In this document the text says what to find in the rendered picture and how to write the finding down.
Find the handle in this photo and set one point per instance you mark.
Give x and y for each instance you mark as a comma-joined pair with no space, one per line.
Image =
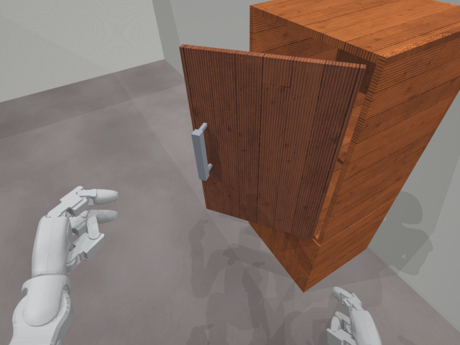
200,152

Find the cupboard door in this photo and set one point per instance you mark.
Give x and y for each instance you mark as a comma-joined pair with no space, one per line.
275,127

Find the left robot forearm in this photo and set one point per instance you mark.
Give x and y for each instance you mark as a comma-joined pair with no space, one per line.
45,313

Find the robot right hand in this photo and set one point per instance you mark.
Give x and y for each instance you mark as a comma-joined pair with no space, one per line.
359,329

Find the robot left hand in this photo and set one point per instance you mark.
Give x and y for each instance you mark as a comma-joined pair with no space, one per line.
54,238

